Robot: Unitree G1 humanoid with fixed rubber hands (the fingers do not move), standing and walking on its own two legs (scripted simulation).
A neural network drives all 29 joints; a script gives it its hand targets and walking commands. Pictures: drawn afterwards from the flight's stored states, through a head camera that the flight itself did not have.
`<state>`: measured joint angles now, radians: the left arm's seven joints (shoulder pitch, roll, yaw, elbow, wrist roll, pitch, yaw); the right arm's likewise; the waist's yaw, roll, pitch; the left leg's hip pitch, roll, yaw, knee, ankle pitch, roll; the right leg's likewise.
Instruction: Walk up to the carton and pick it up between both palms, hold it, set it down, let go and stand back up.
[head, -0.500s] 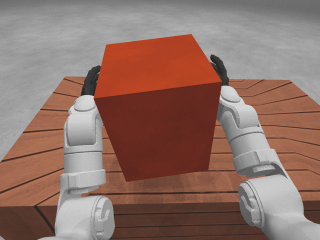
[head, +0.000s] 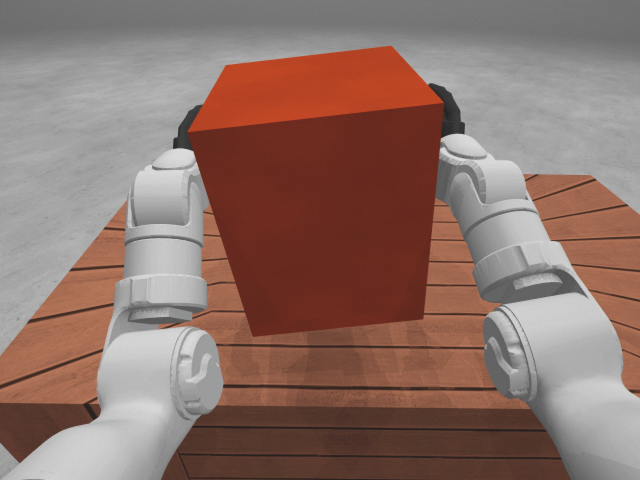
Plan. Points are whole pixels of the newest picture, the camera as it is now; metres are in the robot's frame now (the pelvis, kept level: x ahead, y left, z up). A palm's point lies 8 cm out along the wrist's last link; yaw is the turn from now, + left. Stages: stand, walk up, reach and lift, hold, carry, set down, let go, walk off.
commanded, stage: reach and lift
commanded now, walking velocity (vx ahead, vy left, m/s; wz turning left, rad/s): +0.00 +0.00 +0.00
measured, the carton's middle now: (322, 189) +0.37 -0.01 +0.26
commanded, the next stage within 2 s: hold in 0.04 s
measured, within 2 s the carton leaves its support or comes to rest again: neither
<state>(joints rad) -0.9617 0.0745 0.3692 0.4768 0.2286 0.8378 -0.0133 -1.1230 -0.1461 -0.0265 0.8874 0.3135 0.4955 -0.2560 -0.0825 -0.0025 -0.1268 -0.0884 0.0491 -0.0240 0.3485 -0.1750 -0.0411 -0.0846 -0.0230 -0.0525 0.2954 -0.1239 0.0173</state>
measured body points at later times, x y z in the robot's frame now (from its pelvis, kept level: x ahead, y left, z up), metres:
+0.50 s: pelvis +0.01 +0.00 +0.00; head -0.09 +0.01 +0.44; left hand +0.38 +0.15 +0.29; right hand +0.39 -0.14 +0.32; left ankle +0.02 +0.14 -0.75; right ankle +0.03 -0.13 -0.75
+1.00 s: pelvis +0.01 +0.00 +0.00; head -0.09 +0.00 +0.44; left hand +0.39 +0.15 +0.30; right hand +0.40 -0.14 +0.33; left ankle +0.02 +0.14 -0.75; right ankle +0.03 -0.13 -0.75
